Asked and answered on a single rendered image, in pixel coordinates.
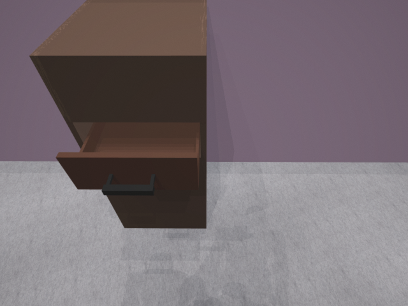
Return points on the drawer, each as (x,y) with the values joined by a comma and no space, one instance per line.
(133,151)

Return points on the cabinet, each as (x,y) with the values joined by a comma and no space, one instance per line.
(134,61)

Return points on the handle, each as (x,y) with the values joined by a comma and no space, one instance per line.
(128,189)

